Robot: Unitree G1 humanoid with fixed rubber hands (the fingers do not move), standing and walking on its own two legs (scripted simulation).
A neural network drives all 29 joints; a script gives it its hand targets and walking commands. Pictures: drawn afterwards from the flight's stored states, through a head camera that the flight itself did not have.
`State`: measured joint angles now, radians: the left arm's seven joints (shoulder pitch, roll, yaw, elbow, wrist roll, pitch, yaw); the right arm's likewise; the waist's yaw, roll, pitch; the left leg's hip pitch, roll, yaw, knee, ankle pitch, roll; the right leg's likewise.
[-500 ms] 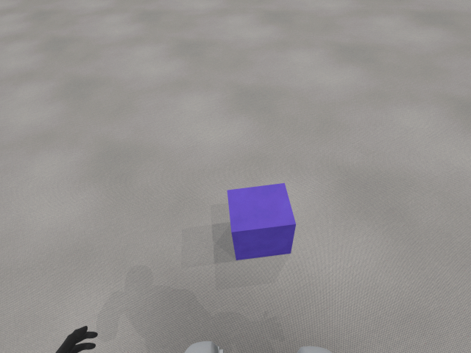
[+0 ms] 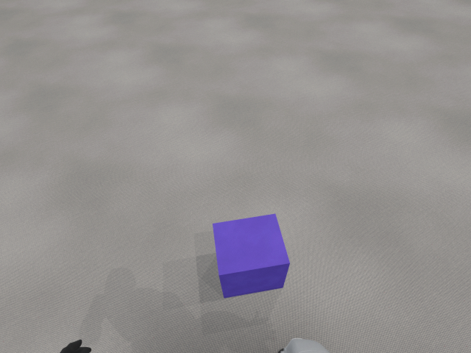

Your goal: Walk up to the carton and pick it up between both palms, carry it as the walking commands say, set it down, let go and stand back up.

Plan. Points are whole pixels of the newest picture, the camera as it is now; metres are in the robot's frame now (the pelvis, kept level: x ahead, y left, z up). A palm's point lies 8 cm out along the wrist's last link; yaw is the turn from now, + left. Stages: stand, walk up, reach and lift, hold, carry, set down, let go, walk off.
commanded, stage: walk up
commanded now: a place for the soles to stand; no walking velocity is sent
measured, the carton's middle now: (249, 256) +0.54 -0.04 -0.62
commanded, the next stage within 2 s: none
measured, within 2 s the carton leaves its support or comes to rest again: neither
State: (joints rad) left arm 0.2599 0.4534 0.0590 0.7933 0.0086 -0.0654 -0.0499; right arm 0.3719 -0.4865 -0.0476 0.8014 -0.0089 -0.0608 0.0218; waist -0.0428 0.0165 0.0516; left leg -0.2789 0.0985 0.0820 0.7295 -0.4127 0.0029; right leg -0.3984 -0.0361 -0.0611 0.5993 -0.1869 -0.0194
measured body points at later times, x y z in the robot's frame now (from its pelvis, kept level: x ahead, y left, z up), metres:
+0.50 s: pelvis +0.07 +0.01 +0.01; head +0.08 +0.01 +0.46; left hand +0.13 +0.33 -0.11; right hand +0.20 -0.30 -0.10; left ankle +0.08 +0.13 -0.72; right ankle +0.09 -0.13 -0.72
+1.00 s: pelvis +0.08 +0.00 +0.03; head +0.09 +0.00 +0.48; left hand +0.17 +0.32 -0.09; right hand +0.19 -0.30 -0.10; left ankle +0.08 +0.13 -0.72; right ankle +0.09 -0.13 -0.72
